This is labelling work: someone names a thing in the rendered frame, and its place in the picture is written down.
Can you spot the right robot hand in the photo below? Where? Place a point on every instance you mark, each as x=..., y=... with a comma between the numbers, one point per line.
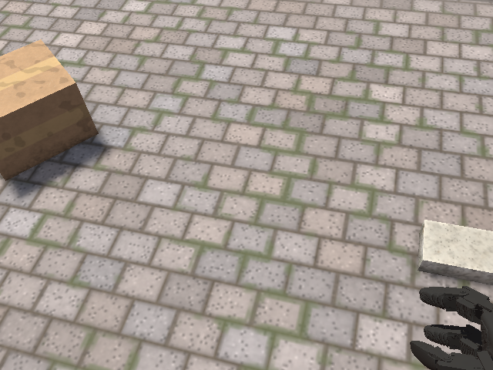
x=476, y=346

